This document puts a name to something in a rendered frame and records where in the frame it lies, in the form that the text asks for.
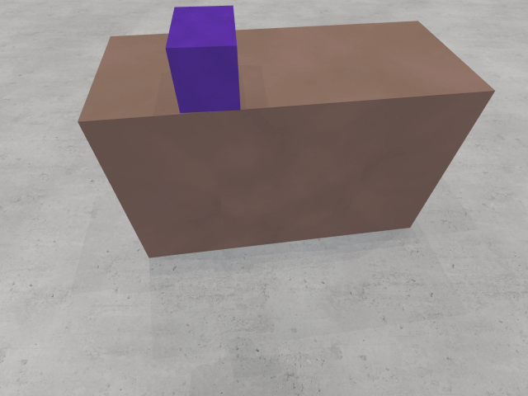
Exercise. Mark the pedestal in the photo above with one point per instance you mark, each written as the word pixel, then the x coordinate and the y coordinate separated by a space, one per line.
pixel 342 129

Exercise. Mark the carton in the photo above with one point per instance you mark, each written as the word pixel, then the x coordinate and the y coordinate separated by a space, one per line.
pixel 203 58

